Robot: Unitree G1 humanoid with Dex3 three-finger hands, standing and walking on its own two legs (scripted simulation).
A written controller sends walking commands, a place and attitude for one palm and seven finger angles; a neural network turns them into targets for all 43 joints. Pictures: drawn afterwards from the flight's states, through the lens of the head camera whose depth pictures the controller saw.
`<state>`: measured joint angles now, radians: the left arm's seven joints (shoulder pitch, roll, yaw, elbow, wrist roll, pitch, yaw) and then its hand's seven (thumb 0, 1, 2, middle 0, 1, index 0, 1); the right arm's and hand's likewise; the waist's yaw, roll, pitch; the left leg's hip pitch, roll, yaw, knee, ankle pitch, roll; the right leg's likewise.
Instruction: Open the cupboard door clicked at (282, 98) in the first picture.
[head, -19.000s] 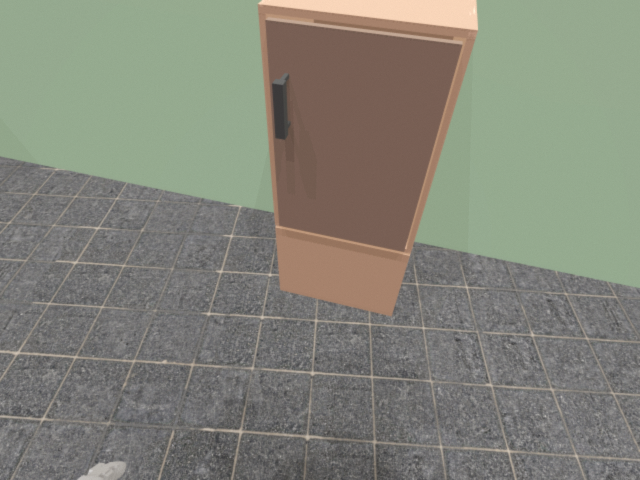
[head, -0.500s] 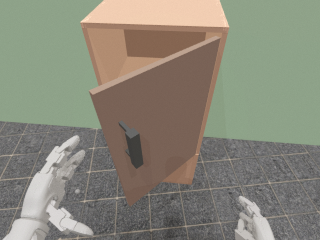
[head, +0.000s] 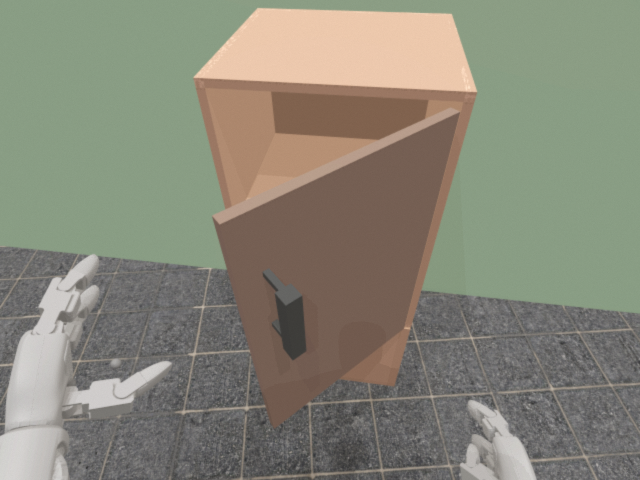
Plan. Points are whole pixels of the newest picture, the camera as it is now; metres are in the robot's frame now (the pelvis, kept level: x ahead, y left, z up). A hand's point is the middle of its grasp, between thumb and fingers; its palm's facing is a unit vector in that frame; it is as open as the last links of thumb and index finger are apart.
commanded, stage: draw the hand back to the body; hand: left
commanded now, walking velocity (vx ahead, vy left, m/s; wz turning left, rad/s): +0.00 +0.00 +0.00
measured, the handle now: (282, 313) +0.32 +0.10 +0.04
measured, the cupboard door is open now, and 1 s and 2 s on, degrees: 46 46 46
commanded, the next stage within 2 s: step back with the hand held close in 0.68 s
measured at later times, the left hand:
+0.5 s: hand (94, 333) +0.20 +0.25 +0.16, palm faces +0.44 -0.81 -0.39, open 7.7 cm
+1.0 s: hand (106, 341) +0.19 +0.23 +0.16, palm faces +0.39 -0.79 -0.47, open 7.4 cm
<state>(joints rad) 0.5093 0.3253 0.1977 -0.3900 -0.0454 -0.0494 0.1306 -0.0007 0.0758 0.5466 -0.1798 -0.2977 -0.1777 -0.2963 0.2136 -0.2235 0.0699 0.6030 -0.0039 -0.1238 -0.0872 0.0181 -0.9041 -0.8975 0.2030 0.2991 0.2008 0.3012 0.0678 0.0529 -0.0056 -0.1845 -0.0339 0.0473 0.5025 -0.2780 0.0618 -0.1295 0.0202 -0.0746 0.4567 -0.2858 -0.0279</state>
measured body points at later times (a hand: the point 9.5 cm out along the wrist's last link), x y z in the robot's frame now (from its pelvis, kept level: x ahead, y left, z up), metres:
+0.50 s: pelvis +0.01 -0.01 +0.01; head -0.02 -0.03 +0.46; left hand +0.17 +0.29 +0.18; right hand +0.20 -0.24 -0.08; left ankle +0.00 +0.07 -0.74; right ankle -0.02 -0.10 -0.74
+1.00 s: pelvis -0.01 -0.03 +0.01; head -0.01 -0.05 +0.46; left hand +0.16 +0.27 +0.19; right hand +0.17 -0.27 -0.08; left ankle +0.00 +0.07 -0.74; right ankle -0.02 -0.10 -0.74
